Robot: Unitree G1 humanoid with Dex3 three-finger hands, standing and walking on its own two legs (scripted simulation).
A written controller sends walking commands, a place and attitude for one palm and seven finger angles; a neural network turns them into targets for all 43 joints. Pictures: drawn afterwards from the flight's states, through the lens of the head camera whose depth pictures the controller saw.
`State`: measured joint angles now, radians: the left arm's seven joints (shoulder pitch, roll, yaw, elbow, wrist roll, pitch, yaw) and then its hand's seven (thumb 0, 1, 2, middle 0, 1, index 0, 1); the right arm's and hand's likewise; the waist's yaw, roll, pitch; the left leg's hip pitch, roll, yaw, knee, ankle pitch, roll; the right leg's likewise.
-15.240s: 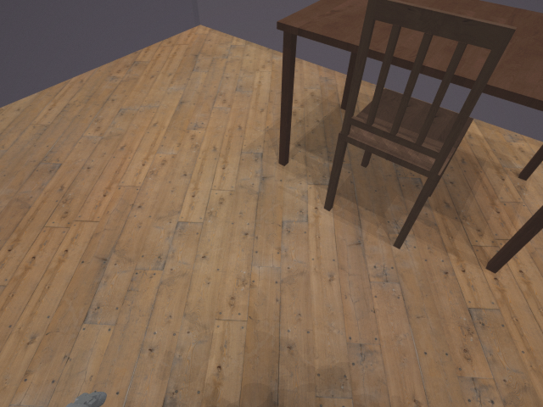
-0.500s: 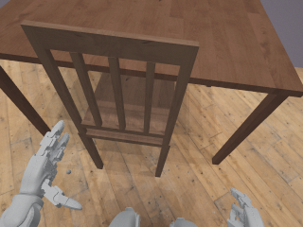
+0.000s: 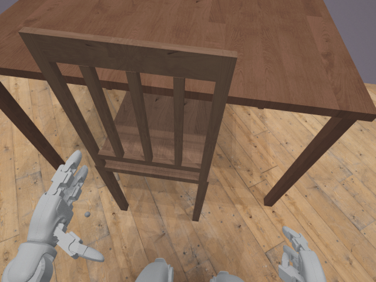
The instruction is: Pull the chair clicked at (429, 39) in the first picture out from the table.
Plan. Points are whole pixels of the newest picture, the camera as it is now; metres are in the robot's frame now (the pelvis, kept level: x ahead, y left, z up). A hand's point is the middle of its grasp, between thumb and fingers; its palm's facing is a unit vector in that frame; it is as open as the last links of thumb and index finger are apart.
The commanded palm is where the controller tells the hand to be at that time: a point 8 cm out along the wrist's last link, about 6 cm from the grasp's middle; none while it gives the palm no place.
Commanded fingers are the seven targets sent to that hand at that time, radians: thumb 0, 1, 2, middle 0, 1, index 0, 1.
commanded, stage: aim the fingers beside a spindle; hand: left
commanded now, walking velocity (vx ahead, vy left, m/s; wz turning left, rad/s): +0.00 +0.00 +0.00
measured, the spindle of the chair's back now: (142, 124) +0.48 +0.14 +0.02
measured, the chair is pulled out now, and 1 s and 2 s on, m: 0.00 0.00 0.00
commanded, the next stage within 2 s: none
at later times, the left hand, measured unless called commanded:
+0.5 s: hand (108, 200) +0.28 +0.18 +0.02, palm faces -0.10 -0.99 -0.04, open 16.9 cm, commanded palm +0.26 +0.24 +0.02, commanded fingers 0.00 -0.50 0.30 -0.06 -0.08 -0.06 -0.08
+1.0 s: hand (125, 191) +0.31 +0.15 +0.00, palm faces -0.11 -0.99 -0.03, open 16.9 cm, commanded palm +0.29 +0.21 +0.00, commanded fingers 0.00 -0.50 0.30 -0.06 -0.08 -0.06 -0.08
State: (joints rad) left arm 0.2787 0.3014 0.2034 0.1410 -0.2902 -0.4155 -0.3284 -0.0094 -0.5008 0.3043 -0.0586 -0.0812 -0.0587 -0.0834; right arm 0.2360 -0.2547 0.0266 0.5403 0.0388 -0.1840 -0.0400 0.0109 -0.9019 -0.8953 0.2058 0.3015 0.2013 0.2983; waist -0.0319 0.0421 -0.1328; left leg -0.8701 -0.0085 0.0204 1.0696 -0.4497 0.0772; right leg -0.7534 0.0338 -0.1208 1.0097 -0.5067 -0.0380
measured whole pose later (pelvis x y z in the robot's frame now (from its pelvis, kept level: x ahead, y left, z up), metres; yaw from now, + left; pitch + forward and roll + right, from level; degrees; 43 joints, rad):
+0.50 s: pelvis +0.00 +0.00 -0.01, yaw -1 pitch +17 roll -3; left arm 0.16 0.28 0.18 0.23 -0.27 -0.44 -0.30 -0.01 -0.50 0.30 -0.06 -0.08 -0.06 -0.08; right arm 0.24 -0.26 0.01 0.56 0.03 -0.16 -0.03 0.01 -0.90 -0.90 0.20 0.30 0.20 0.30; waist -0.05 0.04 -0.14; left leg -0.95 0.00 0.03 1.12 -0.48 0.07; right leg -0.84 0.04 -0.11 1.08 -0.54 -0.04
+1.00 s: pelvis +0.00 +0.00 -0.03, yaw -1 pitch +19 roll -4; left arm 0.01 0.23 0.09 0.31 -0.20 -0.45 -0.19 -0.01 -0.50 0.30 -0.06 -0.08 -0.06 -0.08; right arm 0.22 -0.26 0.02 0.56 0.02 -0.09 0.00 0.01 -0.90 -0.90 0.21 0.30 0.20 0.30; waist -0.04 0.04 -0.15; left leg -1.04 0.00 0.04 1.20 -0.50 0.08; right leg -0.94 0.03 -0.11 1.16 -0.56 -0.04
